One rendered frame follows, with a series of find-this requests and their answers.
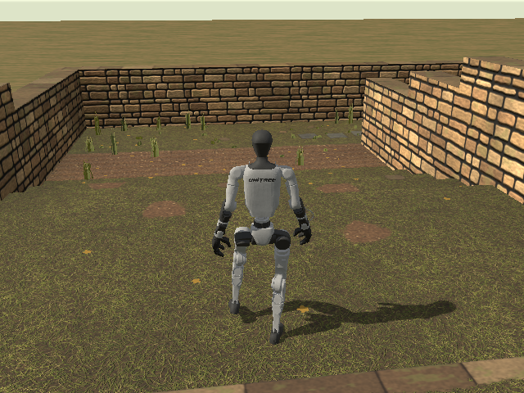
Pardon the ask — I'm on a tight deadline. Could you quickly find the robot left hand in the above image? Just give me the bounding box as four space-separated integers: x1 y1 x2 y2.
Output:
212 235 231 257

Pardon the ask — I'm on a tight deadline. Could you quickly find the right robot foot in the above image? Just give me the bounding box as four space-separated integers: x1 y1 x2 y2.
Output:
269 323 283 345

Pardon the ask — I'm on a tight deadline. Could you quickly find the robot right hand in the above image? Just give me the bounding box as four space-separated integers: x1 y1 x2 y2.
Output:
293 226 312 245

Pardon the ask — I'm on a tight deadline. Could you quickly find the left robot thigh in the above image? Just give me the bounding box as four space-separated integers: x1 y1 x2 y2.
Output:
234 227 251 266

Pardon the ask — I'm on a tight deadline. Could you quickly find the left robot upper arm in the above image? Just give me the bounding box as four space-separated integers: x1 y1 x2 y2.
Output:
224 165 245 212

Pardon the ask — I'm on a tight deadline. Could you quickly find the left robot forearm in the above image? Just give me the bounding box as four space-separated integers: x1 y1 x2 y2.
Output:
214 199 232 238

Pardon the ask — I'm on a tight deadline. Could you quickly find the right robot upper arm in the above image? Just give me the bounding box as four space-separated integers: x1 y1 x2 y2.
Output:
279 165 302 210

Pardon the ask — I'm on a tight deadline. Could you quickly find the right robot forearm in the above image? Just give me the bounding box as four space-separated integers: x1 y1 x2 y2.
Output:
293 198 309 230

